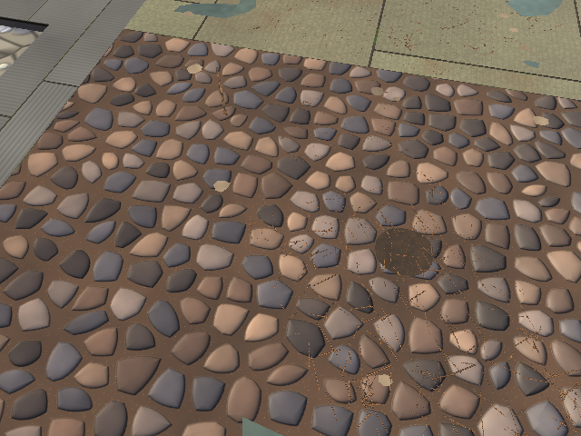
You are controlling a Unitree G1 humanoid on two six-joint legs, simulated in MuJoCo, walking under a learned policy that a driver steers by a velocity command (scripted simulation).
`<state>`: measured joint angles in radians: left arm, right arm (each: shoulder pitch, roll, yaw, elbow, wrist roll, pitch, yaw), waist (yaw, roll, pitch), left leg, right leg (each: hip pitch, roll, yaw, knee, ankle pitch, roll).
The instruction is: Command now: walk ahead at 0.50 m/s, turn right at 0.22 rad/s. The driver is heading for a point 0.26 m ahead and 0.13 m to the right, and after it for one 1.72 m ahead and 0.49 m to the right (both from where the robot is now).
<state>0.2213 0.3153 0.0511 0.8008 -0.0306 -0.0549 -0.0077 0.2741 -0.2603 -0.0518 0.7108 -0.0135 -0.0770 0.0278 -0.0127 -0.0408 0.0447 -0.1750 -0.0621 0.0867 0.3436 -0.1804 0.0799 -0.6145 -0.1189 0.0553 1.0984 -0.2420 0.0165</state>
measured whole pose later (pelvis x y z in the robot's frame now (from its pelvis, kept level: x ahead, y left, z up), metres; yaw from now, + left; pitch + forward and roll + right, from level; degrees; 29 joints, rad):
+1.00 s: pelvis +0.28 -0.01 +0.00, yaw -30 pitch +1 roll -1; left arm 0.17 0.31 0.08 0.67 -0.01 0.06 0.03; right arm 0.19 -0.25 -0.04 0.73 -0.01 0.00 -0.02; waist -0.02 -0.03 0.03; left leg -0.27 0.02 -0.04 0.47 -0.22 0.00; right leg -0.40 0.05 0.10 0.89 -0.45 0.09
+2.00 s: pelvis +0.39 -0.06 +0.00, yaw -30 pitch +1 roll -1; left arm 0.14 0.29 0.07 0.81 -0.02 -0.07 -0.01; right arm 0.44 -0.21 -0.02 1.00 0.00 -0.08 0.01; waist -0.07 -0.03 0.01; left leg 0.03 -0.03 0.02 0.21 -0.25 0.06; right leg -0.60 -0.08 0.01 0.86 -0.11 -0.01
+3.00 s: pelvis +0.92 -0.30 +0.00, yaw -10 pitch +2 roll +0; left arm 0.11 0.30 0.04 0.79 0.01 -0.11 0.00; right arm 0.30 -0.27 -0.07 0.75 0.01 -0.06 0.02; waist -0.03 -0.02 0.04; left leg -0.23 -0.12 -0.05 0.36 -0.15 0.11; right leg -0.60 -0.09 0.08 1.01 -0.27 0.03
